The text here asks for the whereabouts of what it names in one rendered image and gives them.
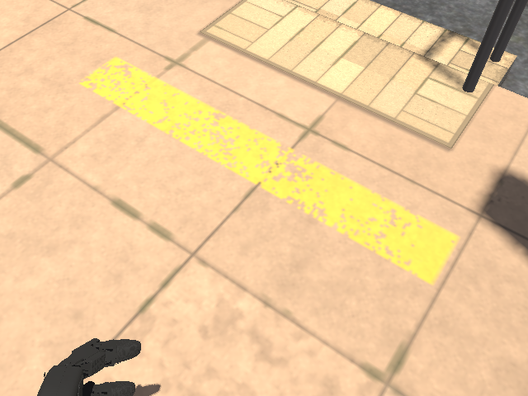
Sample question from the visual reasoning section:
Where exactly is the robot left hand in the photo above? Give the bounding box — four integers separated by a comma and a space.
37, 338, 141, 396

